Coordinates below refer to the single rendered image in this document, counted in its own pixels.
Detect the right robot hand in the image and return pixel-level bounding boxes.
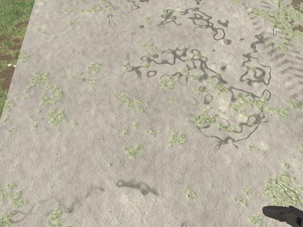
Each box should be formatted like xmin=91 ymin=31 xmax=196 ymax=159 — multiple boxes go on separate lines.
xmin=262 ymin=205 xmax=303 ymax=227

